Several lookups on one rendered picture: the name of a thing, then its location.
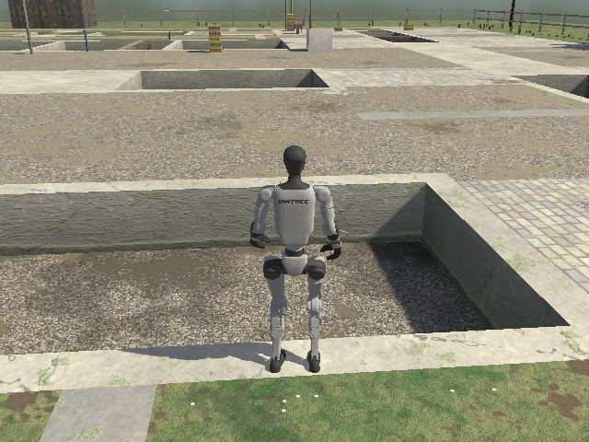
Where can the left robot forearm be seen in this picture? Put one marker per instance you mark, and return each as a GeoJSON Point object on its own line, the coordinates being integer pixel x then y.
{"type": "Point", "coordinates": [254, 236]}

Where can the right robot upper arm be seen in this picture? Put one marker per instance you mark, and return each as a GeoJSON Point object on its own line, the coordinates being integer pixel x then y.
{"type": "Point", "coordinates": [324, 197]}

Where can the left robot upper arm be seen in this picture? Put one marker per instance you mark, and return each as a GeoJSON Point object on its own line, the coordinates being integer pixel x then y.
{"type": "Point", "coordinates": [261, 209]}

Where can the robot right thigh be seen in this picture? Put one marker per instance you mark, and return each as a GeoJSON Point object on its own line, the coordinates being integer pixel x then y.
{"type": "Point", "coordinates": [316, 268]}

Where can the right robot forearm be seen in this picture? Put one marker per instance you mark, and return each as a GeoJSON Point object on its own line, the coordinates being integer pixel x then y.
{"type": "Point", "coordinates": [335, 240]}

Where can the robot right hand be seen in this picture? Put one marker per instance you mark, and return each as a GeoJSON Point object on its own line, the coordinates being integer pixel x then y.
{"type": "Point", "coordinates": [335, 255]}

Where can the robot left hand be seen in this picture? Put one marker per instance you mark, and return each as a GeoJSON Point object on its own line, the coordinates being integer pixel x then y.
{"type": "Point", "coordinates": [259, 245]}

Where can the left robot foot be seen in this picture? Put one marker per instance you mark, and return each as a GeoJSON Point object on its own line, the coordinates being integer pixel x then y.
{"type": "Point", "coordinates": [275, 365]}

